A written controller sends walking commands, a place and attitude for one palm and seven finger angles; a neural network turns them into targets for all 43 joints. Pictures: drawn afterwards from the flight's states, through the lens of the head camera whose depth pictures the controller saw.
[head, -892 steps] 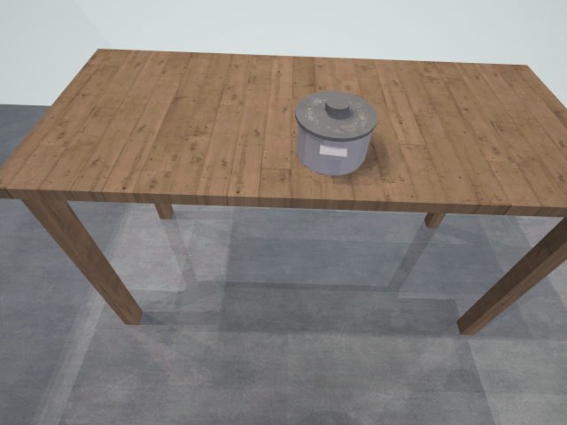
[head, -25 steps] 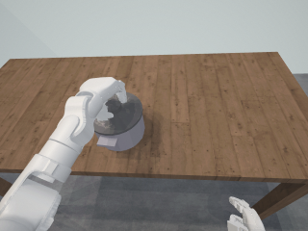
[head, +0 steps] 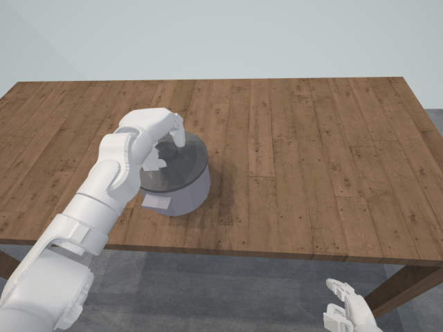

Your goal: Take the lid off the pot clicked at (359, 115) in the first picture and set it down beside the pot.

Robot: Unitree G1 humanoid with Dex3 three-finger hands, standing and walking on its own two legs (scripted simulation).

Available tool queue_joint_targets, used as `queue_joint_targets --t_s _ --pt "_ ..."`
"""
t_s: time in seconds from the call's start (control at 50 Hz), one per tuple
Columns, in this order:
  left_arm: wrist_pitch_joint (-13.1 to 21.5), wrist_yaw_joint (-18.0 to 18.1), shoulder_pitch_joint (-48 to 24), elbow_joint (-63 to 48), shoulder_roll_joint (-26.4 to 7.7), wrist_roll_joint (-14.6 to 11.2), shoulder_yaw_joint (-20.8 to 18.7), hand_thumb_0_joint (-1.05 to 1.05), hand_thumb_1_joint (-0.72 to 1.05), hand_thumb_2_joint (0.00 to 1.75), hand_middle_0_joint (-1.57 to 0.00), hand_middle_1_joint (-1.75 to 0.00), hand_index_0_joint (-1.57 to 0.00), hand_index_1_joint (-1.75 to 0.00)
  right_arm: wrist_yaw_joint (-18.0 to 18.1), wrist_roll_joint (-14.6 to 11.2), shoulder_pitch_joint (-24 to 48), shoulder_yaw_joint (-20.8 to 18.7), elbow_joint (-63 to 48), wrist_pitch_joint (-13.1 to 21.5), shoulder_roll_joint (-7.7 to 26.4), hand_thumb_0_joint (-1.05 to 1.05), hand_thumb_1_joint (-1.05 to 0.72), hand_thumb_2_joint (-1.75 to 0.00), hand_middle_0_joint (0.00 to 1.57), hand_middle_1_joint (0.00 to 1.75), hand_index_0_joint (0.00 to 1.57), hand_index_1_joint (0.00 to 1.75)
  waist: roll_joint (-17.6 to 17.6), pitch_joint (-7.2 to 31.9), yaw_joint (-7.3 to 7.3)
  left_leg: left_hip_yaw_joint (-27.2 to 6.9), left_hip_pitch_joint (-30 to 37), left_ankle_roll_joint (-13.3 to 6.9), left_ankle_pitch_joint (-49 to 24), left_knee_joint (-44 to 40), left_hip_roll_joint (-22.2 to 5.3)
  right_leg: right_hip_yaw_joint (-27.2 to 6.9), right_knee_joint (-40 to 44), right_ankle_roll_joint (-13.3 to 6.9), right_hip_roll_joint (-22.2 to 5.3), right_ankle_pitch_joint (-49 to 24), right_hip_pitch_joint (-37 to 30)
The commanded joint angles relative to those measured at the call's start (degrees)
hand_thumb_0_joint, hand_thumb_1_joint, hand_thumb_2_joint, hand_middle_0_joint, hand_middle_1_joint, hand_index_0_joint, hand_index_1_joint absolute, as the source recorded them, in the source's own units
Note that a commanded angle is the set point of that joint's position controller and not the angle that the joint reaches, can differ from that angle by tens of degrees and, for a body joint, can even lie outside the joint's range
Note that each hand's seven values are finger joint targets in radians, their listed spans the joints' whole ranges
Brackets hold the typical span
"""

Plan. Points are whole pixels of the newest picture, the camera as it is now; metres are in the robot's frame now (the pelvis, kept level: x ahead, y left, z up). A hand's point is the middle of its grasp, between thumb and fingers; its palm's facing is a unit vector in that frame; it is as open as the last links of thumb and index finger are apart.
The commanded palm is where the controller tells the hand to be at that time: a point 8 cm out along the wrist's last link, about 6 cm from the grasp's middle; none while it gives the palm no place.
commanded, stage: lift the lid straight up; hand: left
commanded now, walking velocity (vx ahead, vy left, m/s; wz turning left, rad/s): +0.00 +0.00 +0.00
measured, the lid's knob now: (165, 152) +0.43 +0.14 +0.09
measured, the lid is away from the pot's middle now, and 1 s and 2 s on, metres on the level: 0.00 0.02 0.03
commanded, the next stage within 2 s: none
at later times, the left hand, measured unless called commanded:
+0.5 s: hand (156, 141) +0.41 +0.14 +0.14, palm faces -0.27 -0.06 -0.96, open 7.9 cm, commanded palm +0.39 +0.15 +0.22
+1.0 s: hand (147, 123) +0.41 +0.15 +0.18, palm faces -0.24 -0.07 -0.97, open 7.9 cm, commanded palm +0.39 +0.15 +0.26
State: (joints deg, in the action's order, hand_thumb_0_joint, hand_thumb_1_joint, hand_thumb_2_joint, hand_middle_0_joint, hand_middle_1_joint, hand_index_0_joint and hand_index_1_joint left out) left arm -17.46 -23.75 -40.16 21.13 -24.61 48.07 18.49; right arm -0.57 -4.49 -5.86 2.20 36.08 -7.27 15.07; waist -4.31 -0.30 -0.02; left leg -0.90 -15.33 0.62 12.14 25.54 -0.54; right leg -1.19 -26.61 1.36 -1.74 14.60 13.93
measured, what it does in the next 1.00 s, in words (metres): stands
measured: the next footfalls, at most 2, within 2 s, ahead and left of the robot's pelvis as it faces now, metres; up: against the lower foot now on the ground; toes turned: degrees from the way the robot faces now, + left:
none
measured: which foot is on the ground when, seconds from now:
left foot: down 0.00-1.00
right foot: down 0.00-1.00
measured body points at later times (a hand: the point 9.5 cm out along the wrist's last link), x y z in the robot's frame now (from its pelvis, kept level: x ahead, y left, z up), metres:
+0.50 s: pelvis +0.00 +0.00 +0.00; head +0.03 -0.04 +0.45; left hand +0.42 +0.14 +0.19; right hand +0.17 -0.23 -0.12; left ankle +0.01 +0.13 -0.74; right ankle -0.01 -0.14 -0.74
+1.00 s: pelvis +0.00 +0.00 +0.00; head +0.02 -0.03 +0.45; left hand +0.42 +0.15 +0.23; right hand +0.20 -0.23 -0.10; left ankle +0.01 +0.13 -0.74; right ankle -0.01 -0.14 -0.74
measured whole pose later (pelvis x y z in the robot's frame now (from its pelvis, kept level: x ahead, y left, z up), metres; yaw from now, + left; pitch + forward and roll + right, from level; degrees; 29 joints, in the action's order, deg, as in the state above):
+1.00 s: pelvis +0.00 +0.00 +0.00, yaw +0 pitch +1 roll +0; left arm -21.0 -29.1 -46.8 17.1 -28.0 47.3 18.3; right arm -0.5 -4.3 -4.4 2.2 35.7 -6.2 15.7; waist -4.7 -0.9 -0.6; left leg -0.8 -13.6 0.5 11.2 23.6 -0.3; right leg -1.2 -24.9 1.5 -2.0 13.8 12.3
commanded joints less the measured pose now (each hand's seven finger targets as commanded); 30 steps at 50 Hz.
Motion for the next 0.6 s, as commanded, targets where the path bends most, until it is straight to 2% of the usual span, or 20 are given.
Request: queue_joint_targets --t_s 0.0,0.02,0.04,0.08,0.1,0.12,0.14,0.16,0.22,0.24,0.26,0.28,0.36,0.42,0.44,0.46,0.48,0.52,0.56,0.58 --pt "0.19 2.33 -25.53 -8.18 -11.92 1.73 -8.34 0.0 0.58 1.02 -0.94 -1.05 -0.86 -1.0 0.15 -0.03 6.01 -2.43 -8.43 2.61 6.13 0.0 -0.9 -0.9 0.2 0.3 0.2 0.3 5.55 19.39 0.55 2.05 9.73 -3.77 -11.34 -1.41 2.69 3.73 2.67 -2.66 3.26 -16.75 -4.3" --pt "0.33 2.29 -25.75 -8.79 -11.1 1.68 -7.72 0.0 0.58 1.02 -0.94 -1.05 -0.86 -1.0 0.1 0.1 6.07 -2.41 -8.55 2.68 6.05 0.0 -0.9 -0.9 0.2 0.3 0.2 0.3 4.85 20.19 0.47 2.1 10.14 -3.82 -11.66 -1.35 2.86 3.59 2.71 -2.7 3.21 -17.17 -4.54" --pt "0.56 2.36 -25.14 -9.22 -12.99 1.62 -9.55 0.0 0.58 1.02 -0.95 -1.06 -0.86 -1.0 0.04 0.1 5.79 -2.67 -8.52 2.67 6.34 0.0 -0.9 -0.9 0.2 0.3 0.2 0.3 5.79 21.03 0.46 1.93 10.41 -3.92 -12.12 -1.14 2.69 3.51 2.82 -2.74 3.34 -17.56 -5.19" --pt "0.54 2.34 -28.63 -11.86 -12.21 1.64 -8.15 0.0 0.58 1.03 -0.95 -1.06 -0.87 -1.0 0.06 0.23 6.28 -2.53 -8.7 2.62 5.99 0.0 -0.9 -0.9 0.2 0.3 0.2 0.3 4.65 21.34 0.68 1.95 10.93 -3.95 -12.59 -1.41 2.79 3.4 2.89 -2.66 3.21 -18.4 -5.51" --pt "0.24 2.41 -28.2 -10.72 -11.4 1.48 -7.56 0.0 0.58 1.03 -0.95 -1.06 -0.87 -1.0 0.09 0.15 6.2 -2.66 -8.63 2.62 5.85 0.0 -0.9 -0.9 0.2 0.3 0.2 0.3 4.93 20.36 0.85 1.85 10.77 -3.93 -11.98 -1.53 2.6 3.65 2.82 -2.69 3.33 -17.25 -4.7" --pt "0.22 2.51 -30.46 -12.55 -12.27 1.57 -8.02 0.0 0.58 1.03 -0.95 -1.06 -0.87 -1.01 0.09 0.24 6.15 -2.68 -8.44 2.69 5.99 0.0 -0.9 -0.9 0.2 0.3 0.2 0.3 4.1 21.47 0.77 1.75 11.68 -4.03 -12.11 -1.64 2.67 3.43 3.14 -2.74 3.34 -17.43 -4.9" --pt "0.23 2.6 -29.98 -12.85 -14.64 1.44 -10.38 0.0 0.58 1.03 -0.96 -1.06 -0.87 -1.01 0.12 0.38 6.06 -2.93 -8.61 2.95 6.34 0.0 -0.9 -0.9 0.2 0.3 0.2 0.3 4.28 22.25 0.53 1.58 11.89 -4.24 -12.75 -1.26 2.64 3.25 3.09 -2.91 3.37 -17.97 -5.49" --pt "0.3 2.63 -29.31 -13.88 -14.77 1.14 -10.38 0.0 0.58 1.03 -0.96 -1.06 -0.87 -1.01 0.27 0.4 5.82 -2.83 -8.74 3.19 6.01 0.0 -0.9 -0.9 0.2 0.3 0.2 0.3 4.37 23.11 0.46 1.8 11.97 -4.32 -13.49 -1.32 2.61 2.96 2.91 -2.66 3.18 -19.09 -6.79" --pt "-0.15 2.24 -30.44 -12.78 -13.19 0.86 -8.78 0.0 0.58 1.03 -0.96 -1.06 -0.87 -1.01 0.27 0.35 6.37 -2.61 -8.28 3.28 6.04 0.0 -0.9 -0.9 0.2 0.3 0.2 0.3 4.43 21.74 0.59 1.67 11.74 -4.17 -12.81 -1.92 2.75 3.31 3.33 -2.61 3.24 -18.66 -5.83" --pt "0.04 2.35 -31.59 -13.98 -15.77 1.15 -11.0 0.0 0.58 1.03 -0.96 -1.06 -0.87 -1.01 0.26 0.41 5.96 -2.92 -7.96 3.37 6.45 0.0 -0.9 -0.9 0.2 0.3 0.2 0.3 4.37 22.68 0.55 1.47 12.53 -4.22 -13.48 -1.86 2.51 3.35 3.41 -2.81 3.42 -18.83 -6.32" --pt "0.07 2.35 -30.59 -14.79 -15.13 0.76 -10.51 0.0 0.58 1.03 -0.96 -1.06 -0.87 -1.01 0.35 0.45 5.93 -2.87 -8.64 3.78 6.0 0.0 -0.9 -0.9 0.2 0.3 0.2 0.3 4.45 23.15 0.33 1.55 12.41 -4.41 -14.42 -1.76 2.49 2.98 3.07 -2.69 3.21 -19.92 -7.24" --pt "0.17 2.41 -32.28 -15.33 -16.68 0.95 -11.53 0.0 0.58 1.03 -0.96 -1.06 -0.87 -1.01 0.35 0.54 6.12 -2.72 -8.2 3.84 6.26 0.0 -0.9 -0.9 0.2 0.3 0.2 0.3 4.31 23.67 0.19 1.35 12.66 -4.32 -15.12 -1.88 2.67 2.95 3.12 -2.73 3.23 -20.97 -7.77" --pt "-0.16 2.31 -30.83 -15.62 -14.03 0.75 -9.64 0.0 0.58 1.03 -0.96 -1.06 -0.88 -1.01 -0.04 0.42 6.1 -2.96 -8.25 4.17 5.93 0.0 -0.9 -0.9 0.2 0.3 0.2 0.3 3.02 23.46 0.33 1.35 13.23 -4.13 -15.55 -2.04 2.33 3.37 2.97 -2.87 3.33 -20.11 -7.12" --pt "-1.19 1.83 -31.93 -14.66 -12.67 0.83 -8.3 0.0 0.58 1.03 -0.96 -1.06 -0.88 -1.01 -0.39 0.31 7.07 -2.83 -7.96 3.96 6.09 0.0 -0.9 -0.9 0.2 0.3 0.2 0.3 3.6 22.79 0.27 1.32 12.99 -3.94 -14.64 -2.25 2.63 3.54 3.1 -2.83 3.37 -19.59 -6.29" --pt "-1.36 1.71 -31.6 -14.8 -13.78 1.02 -9.64 0.0 0.58 1.03 -0.96 -1.06 -0.88 -1.01 -0.51 0.32 6.83 -3.08 -7.9 3.94 6.42 0.0 -0.9 -0.9 0.2 0.3 0.2 0.3 4.6 23.67 0.14 1.22 13.27 -4.05 -15.29 -1.98 2.57 3.66 3.04 -2.97 3.55 -19.86 -6.77" --pt "-1.65 1.52 -31.34 -15.34 -12.5 0.81 -8.32 0.0 0.58 1.03 -0.96 -1.06 -0.88 -1.01 -0.51 0.34 7.07 -2.93 -8.35 4.1 6.01 0.0 -0.9 -0.9 0.2 0.3 0.2 0.3 3.52 23.5 0.14 1.58 13.08 -4.16 -15.07 -2.0 2.62 3.36 2.95 -2.84 3.3 -20.02 -6.86" --pt "-1.85 1.39 -32.09 -14.17 -13.63 1.01 -9.23 0.0 0.58 1.03 -0.96 -1.06 -0.88 -1.01 -0.46 0.41 7.09 -2.75 -7.86 4.01 6.17 0.0 -0.9 -0.9 0.2 0.3 0.2 0.3 5.22 23.1 0.04 1.25 12.54 -4.08 -14.84 -2.16 2.82 3.57 3.13 -2.77 3.39 -20.21 -7.06" --pt "-2.29 1.04 -33.25 -12.39 -13.53 1.28 -8.86 0.0 0.58 1.03 -0.96 -1.06 -0.88 -1.01 -0.22 0.24 7.26 -2.56 -7.55 3.72 6.3 0.0 -0.9 -0.9 0.2 0.3 0.2 0.3 5.38 21.91 0.19 1.49 11.89 -4.0 -13.74 -2.41 2.82 3.62 3.26 -2.69 3.29 -19.17 -6.2" --pt "-2.08 0.8 -35.6 -16.09 -14.16 1.19 -9.11 0.0 0.58 1.03 -0.96 -1.06 -0.88 -1.01 -0.26 0.36 7.53 -2.69 -8.3 4.09 6.03 0.0 -0.9 -0.9 0.2 0.3 0.2 0.3 3.91 24.3 0.07 1.53 13.16 -4.23 -15.23 -2.01 2.78 3.1 2.97 -2.77 3.08 -20.89 -7.54" --pt "-2.1 0.63 -35.06 -15.72 -15.23 1.49 -10.16 0.0 0.58 1.03 -0.96 -1.06 -0.88 -1.01 -0.3 0.48 7.77 -2.64 -8.31 4.2 6.09 0.0 -0.9 -0.9 0.2 0.3 0.2 0.3 4.92 24.95 -0.32 1.16 13.37 -4.21 -16.55 -1.73 2.93 3.16 2.64 -2.85 3.16 -22.2 -8.1"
